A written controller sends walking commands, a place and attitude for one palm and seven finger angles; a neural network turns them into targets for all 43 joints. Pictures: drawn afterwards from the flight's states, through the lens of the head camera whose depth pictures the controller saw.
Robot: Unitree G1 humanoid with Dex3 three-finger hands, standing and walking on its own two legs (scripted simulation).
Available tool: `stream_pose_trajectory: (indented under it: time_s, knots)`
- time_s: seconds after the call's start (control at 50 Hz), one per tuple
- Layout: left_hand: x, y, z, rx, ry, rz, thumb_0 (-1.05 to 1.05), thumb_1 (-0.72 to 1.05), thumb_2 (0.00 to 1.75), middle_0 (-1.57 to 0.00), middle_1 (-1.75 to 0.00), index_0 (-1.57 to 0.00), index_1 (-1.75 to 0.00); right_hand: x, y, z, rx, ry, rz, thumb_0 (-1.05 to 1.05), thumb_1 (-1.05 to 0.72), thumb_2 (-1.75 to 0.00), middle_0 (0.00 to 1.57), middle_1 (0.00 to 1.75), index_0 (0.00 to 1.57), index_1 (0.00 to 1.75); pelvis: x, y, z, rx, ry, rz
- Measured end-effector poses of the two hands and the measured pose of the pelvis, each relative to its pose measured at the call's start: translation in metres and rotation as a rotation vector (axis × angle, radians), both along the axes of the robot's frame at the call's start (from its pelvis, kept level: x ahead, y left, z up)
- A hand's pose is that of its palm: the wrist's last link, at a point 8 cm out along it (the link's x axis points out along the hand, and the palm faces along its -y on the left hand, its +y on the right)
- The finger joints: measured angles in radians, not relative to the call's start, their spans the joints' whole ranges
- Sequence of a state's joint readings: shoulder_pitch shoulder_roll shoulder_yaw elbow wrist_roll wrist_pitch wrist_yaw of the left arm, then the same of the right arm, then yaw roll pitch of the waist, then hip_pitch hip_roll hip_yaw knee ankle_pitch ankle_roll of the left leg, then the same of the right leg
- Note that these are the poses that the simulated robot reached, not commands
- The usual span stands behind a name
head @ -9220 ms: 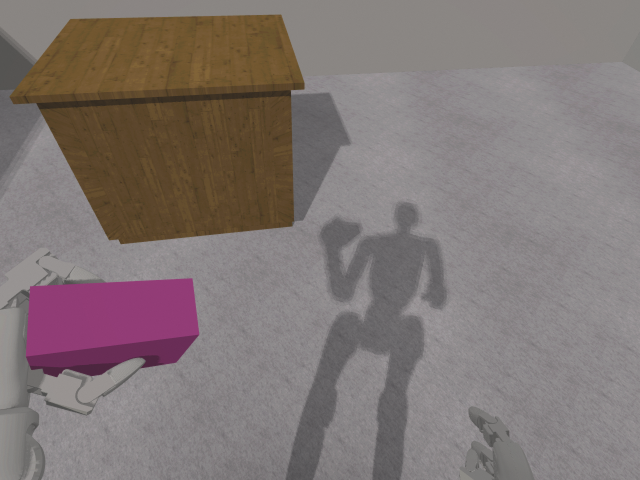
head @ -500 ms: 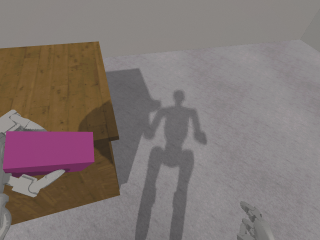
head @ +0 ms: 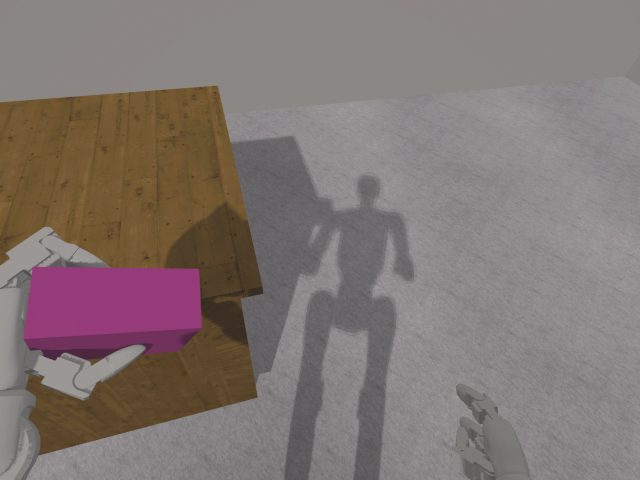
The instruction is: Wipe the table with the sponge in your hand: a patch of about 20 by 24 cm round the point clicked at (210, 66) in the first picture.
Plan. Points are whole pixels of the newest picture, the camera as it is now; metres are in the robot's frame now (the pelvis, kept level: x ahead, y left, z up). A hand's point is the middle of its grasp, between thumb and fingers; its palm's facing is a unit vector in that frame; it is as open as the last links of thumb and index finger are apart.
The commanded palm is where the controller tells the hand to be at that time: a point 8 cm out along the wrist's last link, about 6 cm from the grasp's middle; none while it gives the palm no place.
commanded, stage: come to a stop and stand still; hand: left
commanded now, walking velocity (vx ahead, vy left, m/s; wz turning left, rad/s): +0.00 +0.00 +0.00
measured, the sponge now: (143, 315) +0.23 +0.21 +0.13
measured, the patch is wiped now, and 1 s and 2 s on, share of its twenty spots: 0.00 0.00 0.00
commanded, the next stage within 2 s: look again from close up in 0.10 s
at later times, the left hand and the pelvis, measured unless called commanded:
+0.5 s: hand (87, 326) +0.21 +0.24 +0.15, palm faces +0.39 -0.85 -0.35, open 10.0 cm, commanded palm +0.15 +0.28 +0.17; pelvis -0.01 -0.01 +0.00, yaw +0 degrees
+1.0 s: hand (93, 292) +0.24 +0.25 +0.15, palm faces +0.35 -0.85 -0.40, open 10.0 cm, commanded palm +0.18 +0.29 +0.17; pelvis +0.02 +0.01 -0.01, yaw -1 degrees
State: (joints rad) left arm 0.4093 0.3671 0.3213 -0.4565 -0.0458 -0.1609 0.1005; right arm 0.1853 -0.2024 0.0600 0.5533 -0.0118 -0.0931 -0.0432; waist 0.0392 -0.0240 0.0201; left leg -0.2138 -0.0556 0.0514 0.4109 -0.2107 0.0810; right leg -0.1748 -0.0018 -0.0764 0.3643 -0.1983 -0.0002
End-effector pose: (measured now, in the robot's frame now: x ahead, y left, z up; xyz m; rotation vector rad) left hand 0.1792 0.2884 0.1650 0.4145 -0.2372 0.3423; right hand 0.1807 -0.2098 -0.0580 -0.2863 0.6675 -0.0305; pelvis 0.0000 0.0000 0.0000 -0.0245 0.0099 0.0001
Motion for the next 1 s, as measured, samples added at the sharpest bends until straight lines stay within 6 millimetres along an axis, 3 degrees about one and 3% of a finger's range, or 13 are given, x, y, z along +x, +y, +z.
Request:
stream_pose_trajectory:
  time_s: [0.42,0.72,0.86,1.0]
  knots:
    - [-0.011,-0.004,-0.002,-0.004,0.015,0.026,-0.01,-0.49,1.00,-0.76,-1.34,-0.75,-1.34,-0.023,-0.011,-0.011,0.003,0.042,-0.049,0.01,-0.90,-0.90,0.20,0.30,0.20,0.30,-0.006,-0.003,0.000,0.001,-0.004,0.005]
    - [-0.010,-0.014,-0.001,0.007,0.012,0.015,-0.01,-0.49,1.00,-0.76,-1.34,-0.75,-1.34,-0.019,-0.025,-0.010,-0.004,0.024,-0.059,0.01,-0.90,-0.90,0.20,0.30,0.20,0.30,-0.003,-0.009,-0.002,-0.007,0.004,0.007]
    - [0.001,-0.007,-0.007,0.003,-0.009,-0.006,-0.01,-0.49,1.00,-0.76,-1.34,-0.75,-1.34,-0.014,-0.030,-0.013,-0.038,0.040,-0.084,0.01,-0.90,-0.90,0.20,0.30,0.20,0.30,0.007,0.001,-0.009,-0.017,0.003,0.004]
    - [0.023,0.003,0.003,0.070,-0.039,-0.036,-0.01,-0.49,1.01,-0.76,-1.34,-0.75,-1.34,-0.007,-0.017,-0.018,-0.015,0.029,-0.105,0.01,-0.90,-0.90,0.20,0.29,0.20,0.30,0.019,0.011,-0.013,0.020,-0.007,-0.022]
